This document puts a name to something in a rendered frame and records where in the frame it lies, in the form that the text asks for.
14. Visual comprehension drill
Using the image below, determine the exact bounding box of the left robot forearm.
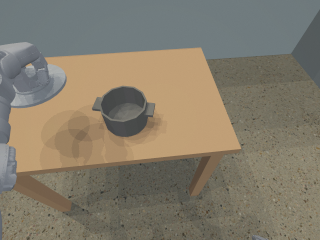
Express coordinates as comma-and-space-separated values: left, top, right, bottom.
0, 49, 21, 144

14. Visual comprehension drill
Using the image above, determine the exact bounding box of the lid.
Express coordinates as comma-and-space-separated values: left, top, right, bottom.
10, 64, 67, 109

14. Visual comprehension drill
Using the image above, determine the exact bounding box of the pot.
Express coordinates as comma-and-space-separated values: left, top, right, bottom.
92, 85, 155, 137

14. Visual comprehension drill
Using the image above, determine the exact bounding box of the robot left upper arm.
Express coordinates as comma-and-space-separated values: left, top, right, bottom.
0, 143, 17, 240

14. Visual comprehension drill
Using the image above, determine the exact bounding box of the left robot hand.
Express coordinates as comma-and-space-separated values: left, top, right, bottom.
0, 42, 49, 93

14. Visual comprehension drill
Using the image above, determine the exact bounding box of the knob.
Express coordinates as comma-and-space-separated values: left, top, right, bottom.
22, 68, 38, 81

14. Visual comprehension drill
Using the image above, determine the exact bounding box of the table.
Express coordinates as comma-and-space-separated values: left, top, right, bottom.
6, 47, 241, 212

